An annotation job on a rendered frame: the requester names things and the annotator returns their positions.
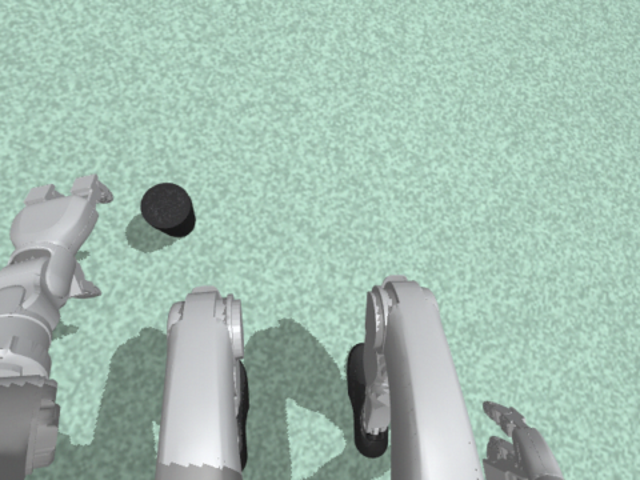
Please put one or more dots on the right robot hand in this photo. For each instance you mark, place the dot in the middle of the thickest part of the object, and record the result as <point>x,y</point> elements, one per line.
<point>528,458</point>

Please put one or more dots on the cup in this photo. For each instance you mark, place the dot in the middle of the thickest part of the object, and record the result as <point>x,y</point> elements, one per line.
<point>168,208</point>

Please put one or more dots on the left robot hand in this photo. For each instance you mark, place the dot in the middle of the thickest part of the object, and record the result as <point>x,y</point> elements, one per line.
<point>66,221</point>

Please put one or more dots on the left robot arm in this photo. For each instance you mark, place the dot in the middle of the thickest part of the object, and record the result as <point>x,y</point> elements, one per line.
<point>34,285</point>

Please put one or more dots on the right robot foot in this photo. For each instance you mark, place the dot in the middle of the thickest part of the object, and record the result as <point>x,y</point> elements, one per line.
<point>371,446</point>

